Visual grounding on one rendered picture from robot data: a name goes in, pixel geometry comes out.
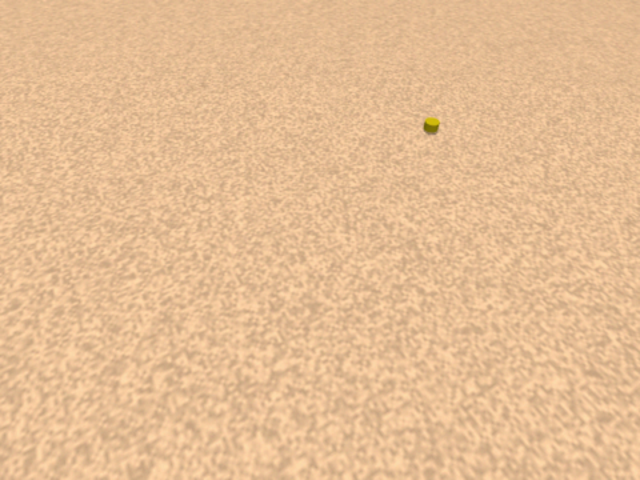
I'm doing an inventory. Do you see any tin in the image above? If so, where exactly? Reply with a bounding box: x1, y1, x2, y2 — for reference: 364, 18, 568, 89
423, 117, 440, 133

